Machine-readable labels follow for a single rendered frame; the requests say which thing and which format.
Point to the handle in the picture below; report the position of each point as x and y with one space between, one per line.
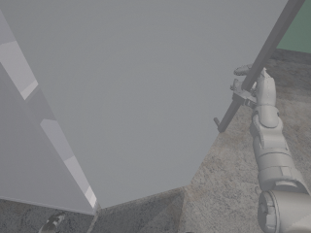
277 33

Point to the robot right hand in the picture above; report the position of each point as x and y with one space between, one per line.
264 89

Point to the robot right forearm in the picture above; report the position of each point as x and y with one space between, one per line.
272 154

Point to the robot left hand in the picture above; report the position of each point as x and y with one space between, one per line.
52 223

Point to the robot right upper arm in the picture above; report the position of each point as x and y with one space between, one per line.
284 212

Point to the fridge door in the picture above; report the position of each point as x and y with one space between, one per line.
135 84

